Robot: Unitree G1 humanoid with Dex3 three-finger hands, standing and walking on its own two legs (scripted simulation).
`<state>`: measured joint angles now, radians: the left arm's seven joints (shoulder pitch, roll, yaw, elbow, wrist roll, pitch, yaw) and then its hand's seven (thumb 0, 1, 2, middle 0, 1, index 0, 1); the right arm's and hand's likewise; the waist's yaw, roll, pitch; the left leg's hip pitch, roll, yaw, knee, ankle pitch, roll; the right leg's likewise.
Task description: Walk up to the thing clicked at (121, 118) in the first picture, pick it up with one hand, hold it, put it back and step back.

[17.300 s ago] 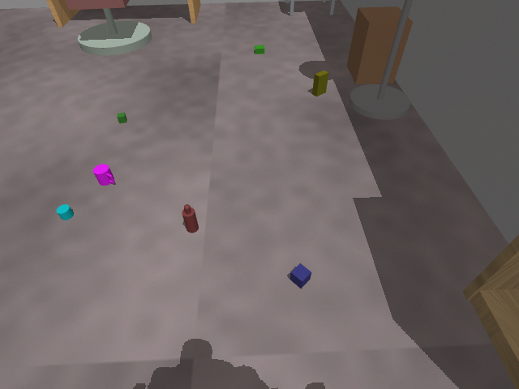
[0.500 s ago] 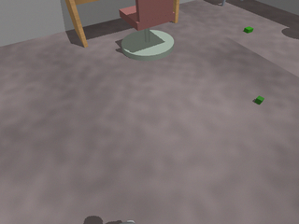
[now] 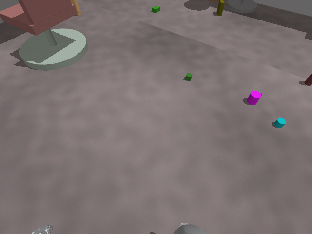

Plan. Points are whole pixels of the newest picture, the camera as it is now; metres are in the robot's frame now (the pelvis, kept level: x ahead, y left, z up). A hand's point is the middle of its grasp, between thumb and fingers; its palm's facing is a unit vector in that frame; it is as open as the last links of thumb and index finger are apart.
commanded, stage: walk up
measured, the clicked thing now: (188, 76) +1.45 -0.46 -0.74
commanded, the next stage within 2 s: none
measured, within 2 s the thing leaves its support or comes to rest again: neither
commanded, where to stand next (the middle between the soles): +0.08 -0.04 m, yaw -27 degrees
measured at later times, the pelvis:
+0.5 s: pelvis +0.03 -0.01 -0.02, yaw -14 degrees
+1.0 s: pelvis +0.01 -0.05 -0.02, yaw -25 degrees
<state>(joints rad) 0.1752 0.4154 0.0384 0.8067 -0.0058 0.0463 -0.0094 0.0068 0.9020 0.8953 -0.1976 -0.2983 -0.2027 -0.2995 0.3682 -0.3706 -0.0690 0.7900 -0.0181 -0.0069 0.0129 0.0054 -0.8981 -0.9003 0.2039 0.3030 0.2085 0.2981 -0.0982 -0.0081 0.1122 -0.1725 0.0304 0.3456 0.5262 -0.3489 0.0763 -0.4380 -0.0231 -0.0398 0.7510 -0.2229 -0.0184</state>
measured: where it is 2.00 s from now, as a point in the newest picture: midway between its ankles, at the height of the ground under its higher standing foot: outside the picture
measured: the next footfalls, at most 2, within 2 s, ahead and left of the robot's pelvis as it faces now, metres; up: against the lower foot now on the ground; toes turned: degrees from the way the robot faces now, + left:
right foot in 0.04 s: +0.09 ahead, -0.10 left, +0.00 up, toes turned -5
left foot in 0.44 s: +0.13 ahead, +0.11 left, +0.00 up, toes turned -10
